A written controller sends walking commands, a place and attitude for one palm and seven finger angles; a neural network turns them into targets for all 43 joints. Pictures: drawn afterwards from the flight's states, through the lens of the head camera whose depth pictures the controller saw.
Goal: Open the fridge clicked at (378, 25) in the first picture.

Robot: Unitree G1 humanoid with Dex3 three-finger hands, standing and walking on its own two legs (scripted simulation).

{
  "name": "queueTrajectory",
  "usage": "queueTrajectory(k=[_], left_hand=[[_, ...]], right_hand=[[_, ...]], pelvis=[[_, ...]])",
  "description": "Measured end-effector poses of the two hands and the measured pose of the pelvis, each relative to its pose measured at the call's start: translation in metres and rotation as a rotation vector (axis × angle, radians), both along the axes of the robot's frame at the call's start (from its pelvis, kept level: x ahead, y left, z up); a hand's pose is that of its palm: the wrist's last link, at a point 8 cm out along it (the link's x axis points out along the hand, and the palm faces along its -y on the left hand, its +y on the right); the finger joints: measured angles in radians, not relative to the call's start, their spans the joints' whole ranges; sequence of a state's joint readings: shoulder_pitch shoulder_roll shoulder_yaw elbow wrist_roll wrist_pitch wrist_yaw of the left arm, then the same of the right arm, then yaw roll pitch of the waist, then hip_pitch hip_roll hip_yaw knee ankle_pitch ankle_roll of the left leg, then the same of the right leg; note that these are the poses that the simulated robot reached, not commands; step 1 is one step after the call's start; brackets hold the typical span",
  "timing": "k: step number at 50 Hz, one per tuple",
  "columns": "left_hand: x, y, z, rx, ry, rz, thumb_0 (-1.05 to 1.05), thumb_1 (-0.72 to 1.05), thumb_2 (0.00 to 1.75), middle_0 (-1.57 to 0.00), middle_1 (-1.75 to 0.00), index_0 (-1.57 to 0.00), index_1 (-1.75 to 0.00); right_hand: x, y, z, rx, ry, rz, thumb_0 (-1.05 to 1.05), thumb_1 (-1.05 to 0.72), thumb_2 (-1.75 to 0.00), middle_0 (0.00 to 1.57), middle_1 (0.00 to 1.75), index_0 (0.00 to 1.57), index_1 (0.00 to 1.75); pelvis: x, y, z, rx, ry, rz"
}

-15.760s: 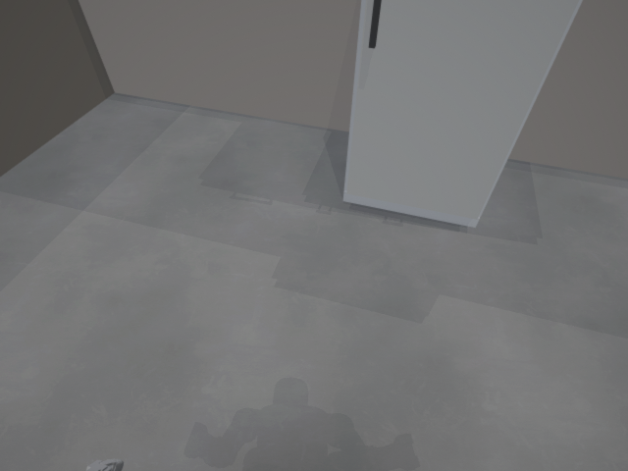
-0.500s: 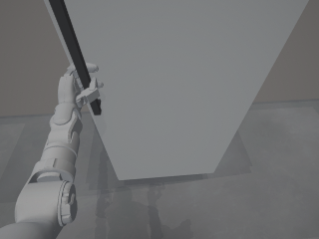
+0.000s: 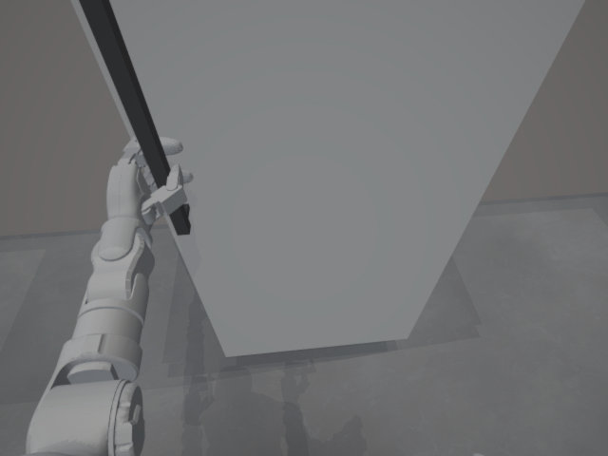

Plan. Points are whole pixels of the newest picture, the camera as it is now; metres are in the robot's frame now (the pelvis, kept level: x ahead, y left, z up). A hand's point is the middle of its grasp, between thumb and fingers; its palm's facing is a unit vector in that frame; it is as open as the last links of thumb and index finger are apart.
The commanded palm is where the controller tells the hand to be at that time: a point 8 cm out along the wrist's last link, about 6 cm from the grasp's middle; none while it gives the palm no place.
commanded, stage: grip the handle and tug to test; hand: left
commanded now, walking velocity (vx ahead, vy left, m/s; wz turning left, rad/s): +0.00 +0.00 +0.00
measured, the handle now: (148, 124) +0.48 +0.20 +0.20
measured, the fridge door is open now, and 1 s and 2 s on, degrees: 0 14 52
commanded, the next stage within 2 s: pull the door a little, standing still in 0.14 s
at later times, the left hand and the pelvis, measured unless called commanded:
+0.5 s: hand (177, 193) +0.42 +0.17 +0.13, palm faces +0.11 -0.99 +0.01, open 5.8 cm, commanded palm +0.36 +0.21 +0.13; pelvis +0.03 +0.00 +0.01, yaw +1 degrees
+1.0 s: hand (181, 265) +0.31 +0.14 +0.13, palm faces +0.07 -0.98 -0.20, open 6.1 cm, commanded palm +0.28 +0.19 +0.13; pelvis +0.06 +0.00 +0.02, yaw -1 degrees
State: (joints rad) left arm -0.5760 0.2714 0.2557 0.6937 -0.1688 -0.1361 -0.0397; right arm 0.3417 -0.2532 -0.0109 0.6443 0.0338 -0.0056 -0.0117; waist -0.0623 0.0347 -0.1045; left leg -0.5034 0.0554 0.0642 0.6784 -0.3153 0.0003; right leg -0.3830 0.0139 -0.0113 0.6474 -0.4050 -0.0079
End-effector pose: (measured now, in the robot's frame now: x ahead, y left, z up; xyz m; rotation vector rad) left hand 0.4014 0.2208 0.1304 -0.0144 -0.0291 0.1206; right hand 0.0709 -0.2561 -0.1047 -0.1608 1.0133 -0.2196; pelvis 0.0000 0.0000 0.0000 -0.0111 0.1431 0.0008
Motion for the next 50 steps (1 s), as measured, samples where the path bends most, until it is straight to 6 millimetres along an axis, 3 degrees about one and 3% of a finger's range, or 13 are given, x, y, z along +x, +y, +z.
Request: queueTrajectory(k=[18, 31, 37, 42, 50], left_hand=[[-0.006, 0.001, 0.002, 0.006, 0.023, -0.014, 0.02, 0.77, 0.80, -0.31, -1.39, -0.32, -1.36], [-0.014, -0.001, 0.003, 0.006, 0.027, -0.018, 0.02, 0.79, 0.80, -0.26, -1.35, -0.27, -1.34], [-0.043, -0.005, 0.002, 0.009, 0.010, -0.043, 0.02, 0.78, 0.78, -0.25, -1.34, -0.25, -1.31], [-0.083, -0.014, 0.004, 0.046, 0.010, -0.074, 0.02, 0.74, 0.77, -0.27, -1.34, -0.26, -1.32], [-0.116, -0.027, 0.010, 0.214, 0.027, -0.047, -0.02, 0.66, 0.77, -0.39, -1.37, -0.35, -1.37]], right_hand=[[0.059, 0.008, 0.011, -0.003, -0.057, 0.054, 0.01, -0.91, -0.90, 0.20, 0.30, 0.20, 0.30], [0.073, 0.010, 0.020, 0.024, -0.110, 0.034, 0.01, -0.91, -0.90, 0.20, 0.30, 0.20, 0.30], [0.088, 0.010, 0.028, 0.029, -0.139, 0.025, 0.01, -0.91, -0.90, 0.20, 0.30, 0.20, 0.30], [0.117, 0.016, 0.038, 0.023, -0.199, 0.049, 0.02, -0.91, -0.90, 0.20, 0.30, 0.20, 0.30], [0.161, 0.031, 0.051, 0.013, -0.274, 0.132, 0.01, -0.91, -0.90, 0.20, 0.30, 0.20, 0.30]], pelvis=[[0.023, 0.001, 0.006, 0.001, -0.013, 0.015], [0.036, -0.001, 0.012, 0.005, -0.028, -0.009], [0.050, 0.000, 0.016, 0.002, -0.044, -0.032], [0.063, 0.002, 0.019, -0.002, -0.062, -0.043], [0.056, 0.001, 0.024, 0.009, -0.098, -0.025]])
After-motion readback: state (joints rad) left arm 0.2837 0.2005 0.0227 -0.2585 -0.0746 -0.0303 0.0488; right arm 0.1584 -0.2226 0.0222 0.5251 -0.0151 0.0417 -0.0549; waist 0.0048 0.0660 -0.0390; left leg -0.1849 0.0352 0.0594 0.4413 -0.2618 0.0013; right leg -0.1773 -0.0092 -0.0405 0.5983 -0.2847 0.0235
